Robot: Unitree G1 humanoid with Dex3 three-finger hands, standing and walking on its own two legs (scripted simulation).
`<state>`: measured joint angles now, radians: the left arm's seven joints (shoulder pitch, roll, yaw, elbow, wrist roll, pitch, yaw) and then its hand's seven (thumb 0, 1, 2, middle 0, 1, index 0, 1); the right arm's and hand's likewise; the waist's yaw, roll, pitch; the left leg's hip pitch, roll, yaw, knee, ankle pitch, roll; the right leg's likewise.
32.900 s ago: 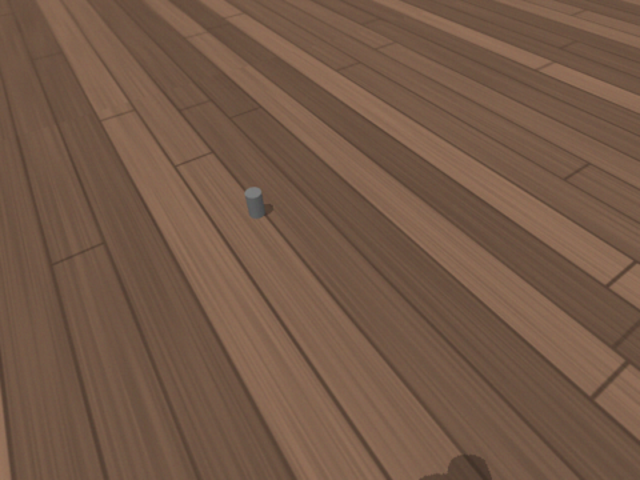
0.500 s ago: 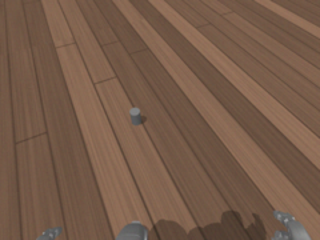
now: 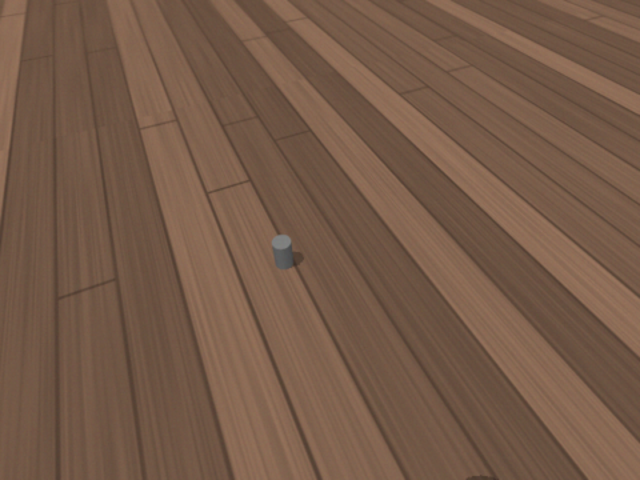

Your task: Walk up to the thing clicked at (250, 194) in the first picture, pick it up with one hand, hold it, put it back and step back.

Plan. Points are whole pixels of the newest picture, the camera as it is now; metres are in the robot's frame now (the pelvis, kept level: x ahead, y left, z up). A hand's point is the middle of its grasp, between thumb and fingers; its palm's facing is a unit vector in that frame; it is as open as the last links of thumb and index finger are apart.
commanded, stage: step back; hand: left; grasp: from the side
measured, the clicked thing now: (282, 252) +1.00 +0.21 -0.70
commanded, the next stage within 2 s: stand in 0.66 s
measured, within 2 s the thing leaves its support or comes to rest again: neither
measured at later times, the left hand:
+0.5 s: hand out of the picture +0.12 +0.28 -0.15, palm faces +0.05 -0.94 -0.35, open 7.3 cm
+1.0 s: hand out of the picture +0.10 +0.27 -0.14, palm faces +0.02 -0.94 -0.34, open 7.3 cm
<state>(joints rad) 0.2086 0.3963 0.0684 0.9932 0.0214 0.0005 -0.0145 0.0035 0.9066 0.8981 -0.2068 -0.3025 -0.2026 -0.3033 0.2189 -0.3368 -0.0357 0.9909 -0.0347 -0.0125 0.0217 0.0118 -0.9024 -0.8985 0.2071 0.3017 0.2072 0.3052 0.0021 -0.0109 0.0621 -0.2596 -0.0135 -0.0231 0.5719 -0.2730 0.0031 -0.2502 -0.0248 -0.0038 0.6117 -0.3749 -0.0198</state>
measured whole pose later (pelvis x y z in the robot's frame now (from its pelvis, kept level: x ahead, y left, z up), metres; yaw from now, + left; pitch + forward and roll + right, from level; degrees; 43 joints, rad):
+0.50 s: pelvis +0.04 +0.01 +0.01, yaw +2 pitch -1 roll -1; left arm 0.10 0.37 0.03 1.06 0.01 -0.01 0.00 0.00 0.91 0.90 -0.21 -0.30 -0.20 -0.30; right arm 0.08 -0.33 -0.02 1.06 -0.01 -0.02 0.00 0.01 -0.90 -0.90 0.20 0.30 0.20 0.30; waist 0.01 -0.01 0.07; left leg -0.24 0.00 -0.01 0.52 -0.26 0.01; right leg -0.14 -0.03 -0.03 0.48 -0.31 0.02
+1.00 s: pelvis +0.02 +0.01 +0.02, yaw +2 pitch -4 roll +0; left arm 0.08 0.34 0.00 1.13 0.01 -0.01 0.00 0.00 0.91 0.90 -0.21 -0.30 -0.20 -0.30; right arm 0.05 -0.34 -0.01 1.13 -0.01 -0.01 0.01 0.01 -0.91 -0.90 0.20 0.30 0.20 0.30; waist 0.00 0.00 0.07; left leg -0.13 0.00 0.01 0.33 -0.14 0.00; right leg -0.05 -0.03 -0.02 0.32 -0.20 0.03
